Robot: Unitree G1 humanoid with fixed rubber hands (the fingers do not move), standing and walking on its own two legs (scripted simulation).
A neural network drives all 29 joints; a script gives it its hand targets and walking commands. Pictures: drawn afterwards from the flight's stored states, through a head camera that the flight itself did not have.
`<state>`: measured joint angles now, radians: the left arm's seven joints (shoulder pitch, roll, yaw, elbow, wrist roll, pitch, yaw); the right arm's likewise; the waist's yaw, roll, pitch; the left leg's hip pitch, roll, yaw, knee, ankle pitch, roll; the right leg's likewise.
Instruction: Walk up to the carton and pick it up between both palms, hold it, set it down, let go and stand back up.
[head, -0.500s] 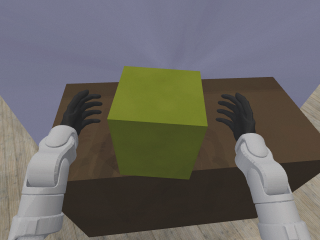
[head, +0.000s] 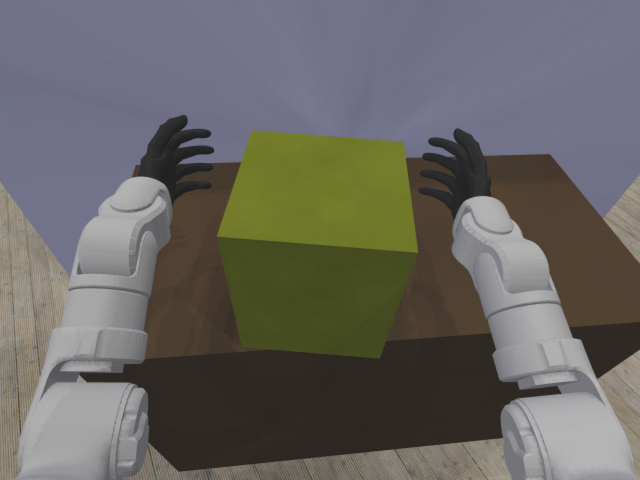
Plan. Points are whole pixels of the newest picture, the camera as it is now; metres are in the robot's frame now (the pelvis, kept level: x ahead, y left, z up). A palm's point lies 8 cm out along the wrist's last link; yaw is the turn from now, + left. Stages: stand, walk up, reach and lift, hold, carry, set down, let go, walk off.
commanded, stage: reach and lift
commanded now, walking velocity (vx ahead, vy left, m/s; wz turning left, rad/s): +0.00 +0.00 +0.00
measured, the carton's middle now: (318, 249) +0.43 +0.01 +0.04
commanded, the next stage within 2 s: none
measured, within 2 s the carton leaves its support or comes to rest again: neither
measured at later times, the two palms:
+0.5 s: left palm (159, 190) +0.42 +0.21 +0.16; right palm (457, 200) +0.43 -0.16 +0.15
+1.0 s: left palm (164, 224) +0.43 +0.22 +0.09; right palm (445, 233) +0.43 -0.16 +0.08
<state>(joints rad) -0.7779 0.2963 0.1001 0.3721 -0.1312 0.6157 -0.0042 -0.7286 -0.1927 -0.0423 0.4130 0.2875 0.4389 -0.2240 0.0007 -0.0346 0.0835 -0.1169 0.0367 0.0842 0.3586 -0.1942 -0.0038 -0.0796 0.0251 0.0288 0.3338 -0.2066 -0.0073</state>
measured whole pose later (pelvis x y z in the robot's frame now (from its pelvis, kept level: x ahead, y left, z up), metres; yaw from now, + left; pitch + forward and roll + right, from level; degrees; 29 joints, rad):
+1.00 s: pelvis +0.01 +0.00 +0.00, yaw +2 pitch +10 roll -1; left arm -0.90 0.28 0.02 1.09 -0.13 -0.03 -0.01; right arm -0.80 -0.19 -0.06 1.02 0.24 -0.07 -0.19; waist 0.00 -0.02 -0.07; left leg -0.39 0.04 0.04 0.40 -0.18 -0.01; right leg -0.31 0.03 -0.02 0.32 -0.18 -0.01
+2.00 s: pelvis -0.01 +0.00 +0.00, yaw +2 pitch +7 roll -1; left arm -0.87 0.05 0.34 1.04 0.16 -0.07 -0.03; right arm -0.80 0.02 -0.51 1.01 -0.29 -0.14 -0.13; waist 0.00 -0.01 -0.06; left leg -0.37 0.04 0.04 0.40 -0.16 0.00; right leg -0.29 0.03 -0.02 0.32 -0.16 0.00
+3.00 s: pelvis -0.01 +0.00 +0.00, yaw +2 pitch +7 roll -1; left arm -0.84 0.02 0.34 1.04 0.16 -0.07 0.00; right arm -0.76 0.04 -0.51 1.01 -0.28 -0.17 -0.16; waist 0.00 -0.01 -0.10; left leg -0.37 0.04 0.04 0.40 -0.16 0.00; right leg -0.29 0.03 -0.02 0.32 -0.15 0.00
